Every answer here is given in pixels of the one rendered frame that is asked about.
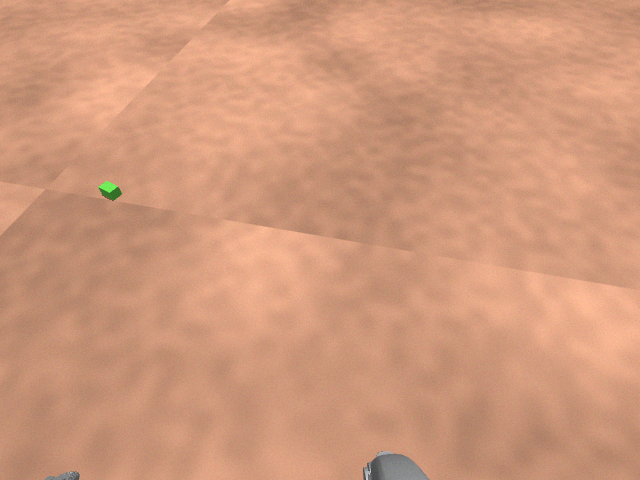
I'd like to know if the small box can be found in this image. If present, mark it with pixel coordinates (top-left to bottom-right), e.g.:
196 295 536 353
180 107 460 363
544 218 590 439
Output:
98 181 122 201

